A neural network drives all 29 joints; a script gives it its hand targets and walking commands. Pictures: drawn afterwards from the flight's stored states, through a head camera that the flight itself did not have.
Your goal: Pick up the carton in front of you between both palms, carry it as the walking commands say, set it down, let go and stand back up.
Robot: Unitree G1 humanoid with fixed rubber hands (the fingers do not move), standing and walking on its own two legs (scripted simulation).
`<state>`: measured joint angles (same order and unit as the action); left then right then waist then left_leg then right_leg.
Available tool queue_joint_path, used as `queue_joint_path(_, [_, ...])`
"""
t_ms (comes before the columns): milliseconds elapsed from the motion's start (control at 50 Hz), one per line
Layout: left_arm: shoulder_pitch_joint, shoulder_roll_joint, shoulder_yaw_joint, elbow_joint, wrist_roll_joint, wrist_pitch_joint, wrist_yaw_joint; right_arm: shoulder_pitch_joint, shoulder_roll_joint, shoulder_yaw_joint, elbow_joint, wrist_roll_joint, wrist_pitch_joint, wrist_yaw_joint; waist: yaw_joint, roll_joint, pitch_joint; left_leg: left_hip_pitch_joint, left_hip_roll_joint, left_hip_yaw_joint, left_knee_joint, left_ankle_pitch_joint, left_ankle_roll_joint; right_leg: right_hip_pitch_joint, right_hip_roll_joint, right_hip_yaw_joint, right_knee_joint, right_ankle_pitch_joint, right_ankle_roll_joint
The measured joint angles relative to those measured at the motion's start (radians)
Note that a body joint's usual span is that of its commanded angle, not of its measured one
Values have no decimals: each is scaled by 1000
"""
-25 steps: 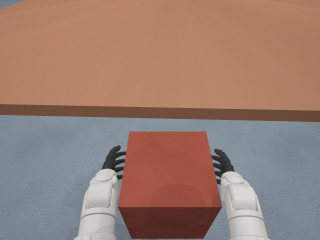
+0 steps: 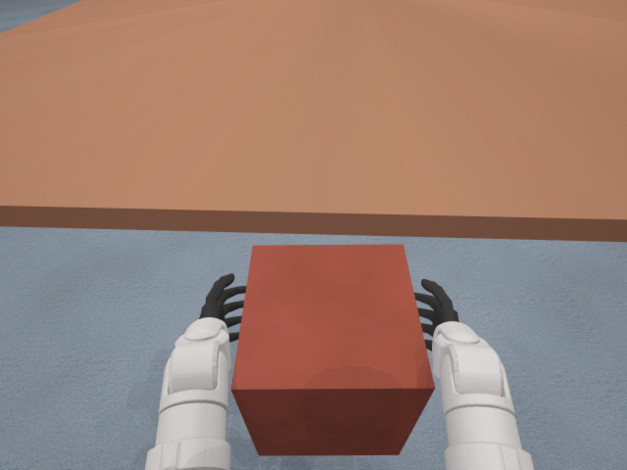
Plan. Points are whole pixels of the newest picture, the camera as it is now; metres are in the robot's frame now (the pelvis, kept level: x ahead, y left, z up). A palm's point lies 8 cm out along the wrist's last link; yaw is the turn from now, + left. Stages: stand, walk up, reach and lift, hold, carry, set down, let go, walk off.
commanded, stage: hold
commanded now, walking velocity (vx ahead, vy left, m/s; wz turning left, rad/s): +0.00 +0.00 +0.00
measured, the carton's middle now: (328, 354) +0.30 +0.00 -0.02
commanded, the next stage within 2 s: carry in 0.24 s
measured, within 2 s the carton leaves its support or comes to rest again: neither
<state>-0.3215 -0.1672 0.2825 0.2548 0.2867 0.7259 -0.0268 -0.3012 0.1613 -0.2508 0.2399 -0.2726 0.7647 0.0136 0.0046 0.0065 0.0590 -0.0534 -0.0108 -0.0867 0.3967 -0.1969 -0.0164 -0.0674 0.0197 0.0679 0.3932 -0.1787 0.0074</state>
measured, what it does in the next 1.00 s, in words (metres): walks ahead: right foot, then left foot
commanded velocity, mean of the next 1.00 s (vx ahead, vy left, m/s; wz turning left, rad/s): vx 0.40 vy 0.00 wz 0.00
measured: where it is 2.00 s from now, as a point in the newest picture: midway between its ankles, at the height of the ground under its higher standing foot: (302, 311)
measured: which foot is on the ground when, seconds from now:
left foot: down 0.00-0.70, up 0.72-0.90, down 0.92-1.00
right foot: down 0.00-0.48, up 0.50-0.68, down 0.70-0.94, up 0.96-1.00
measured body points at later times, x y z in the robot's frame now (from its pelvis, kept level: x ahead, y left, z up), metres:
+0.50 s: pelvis +0.05 +0.02 -0.01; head +0.01 +0.03 +0.44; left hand +0.35 +0.19 +0.08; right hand +0.35 -0.12 +0.08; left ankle +0.03 +0.13 -0.74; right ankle +0.04 -0.12 -0.74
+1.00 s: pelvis +0.29 +0.06 -0.01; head +0.26 +0.07 +0.44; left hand +0.52 +0.23 +0.07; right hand +0.54 -0.07 +0.06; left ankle +0.28 +0.14 -0.74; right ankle +0.18 -0.06 -0.71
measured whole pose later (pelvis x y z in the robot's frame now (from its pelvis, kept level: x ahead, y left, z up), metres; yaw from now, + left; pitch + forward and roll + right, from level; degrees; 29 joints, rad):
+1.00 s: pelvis +0.29 +0.06 -0.01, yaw +1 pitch +5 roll +0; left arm 0.05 -0.13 0.09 -0.48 -0.01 1.15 0.18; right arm 0.04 0.13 -0.03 -0.41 0.02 1.13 -0.21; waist 0.02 -0.01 -0.19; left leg -0.35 0.03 0.21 0.56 -0.29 0.06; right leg -0.29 -0.09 -0.12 0.80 -0.48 0.02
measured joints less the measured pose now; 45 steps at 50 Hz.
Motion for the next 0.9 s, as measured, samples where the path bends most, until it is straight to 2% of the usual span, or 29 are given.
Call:
queue_joint_path(120, [2,0,-3,-1,6,-6,-6,3,0,3,-5,-2,-2,0,2,-2,-11,5,4,-1,-8,-4,-2,5,3,-1,-9,-3,-2])
queue_joint_path(300, [62,17,-47,-52,-7,23,-3,54,-13,63,-38,16,19,-12,4,-5,-30,7,3,-4,-26,-6,-1,11,1,-4,-32,-4,-1])
queue_joint_path(400, [91,22,-96,-171,-69,79,31,100,-22,90,-166,74,64,-36,-14,-6,-106,-143,19,24,153,-201,6,-87,-3,-33,56,-107,-1])
queue_joint_path(420, [92,22,-107,-203,-78,96,36,109,-24,91,-200,88,74,-39,-19,-12,-122,-164,25,44,168,-207,6,-99,-9,-42,62,-102,-1])
queue_joint_path(460, [95,23,-124,-262,-88,127,46,118,-25,94,-260,109,99,-46,-21,-25,-154,-179,23,66,156,-143,11,-125,-24,-48,95,-103,4])
queue_joint_path(500, [120,28,-129,-323,-94,162,51,116,-24,114,-290,122,130,-56,-12,-34,-194,-181,13,90,156,-106,23,-160,-39,-39,162,-172,2])
queue_joint_path(580, [190,37,-127,-444,-129,241,61,130,-26,170,-361,137,220,-72,-4,18,-251,-135,36,129,102,-158,40,-261,-46,-125,311,-271,-1])
queue_joint_path(620, [189,37,-136,-483,-151,277,74,146,-28,181,-423,143,260,-88,-9,39,-253,-109,47,121,58,-152,37,-285,-36,-167,259,-256,-3])
queue_joint_path(660, [181,36,-147,-523,-167,310,87,162,-30,182,-488,154,293,-103,-11,49,-244,-93,55,109,50,-165,32,-284,-23,-212,153,-182,-3])
queue_joint_path(680, [180,36,-154,-549,-177,326,95,172,-31,182,-524,161,307,-107,-12,45,-238,-93,54,104,72,-187,28,-274,-19,-231,103,-148,-6])
queue_joint_path(720, [187,36,-179,-591,-194,351,113,201,-34,173,-592,182,333,-118,-10,29,-237,-136,55,117,195,-246,20,-267,-27,-244,84,-21,-39])
queue_joint_path(760, [223,38,-210,-611,-206,373,129,245,-35,165,-636,210,366,-135,-14,21,-240,-226,62,131,373,-299,24,-256,-33,-270,114,-55,-46])
queue_joint_path(800, [278,40,-227,-642,-223,403,148,291,-34,176,-661,236,396,-160,-10,-6,-244,-314,55,161,470,-331,30,-218,-49,-279,89,-105,-38])
queue_joint_path(860, [355,36,-225,-702,-252,434,173,333,-31,193,-680,274,420,-177,18,-46,-244,-374,49,214,350,-282,31,-152,-74,-260,32,-123,-18])
queue_joint_path(900, [377,34,-222,-736,-268,438,190,340,-30,197,-689,291,415,-183,32,-55,-234,-364,49,240,186,-170,34,-115,-88,-245,37,-154,1])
